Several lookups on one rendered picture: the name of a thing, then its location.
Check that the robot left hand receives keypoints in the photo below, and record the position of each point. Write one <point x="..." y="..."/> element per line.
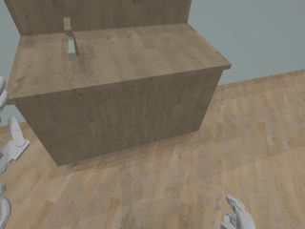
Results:
<point x="16" y="147"/>

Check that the robot left forearm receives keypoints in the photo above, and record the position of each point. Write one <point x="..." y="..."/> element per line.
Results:
<point x="5" y="206"/>

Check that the robot right hand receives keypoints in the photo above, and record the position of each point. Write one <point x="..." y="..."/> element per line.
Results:
<point x="242" y="220"/>

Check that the counter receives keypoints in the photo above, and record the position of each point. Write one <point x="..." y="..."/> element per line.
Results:
<point x="141" y="74"/>

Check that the tap lever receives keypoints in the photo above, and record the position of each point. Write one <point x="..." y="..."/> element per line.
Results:
<point x="71" y="51"/>

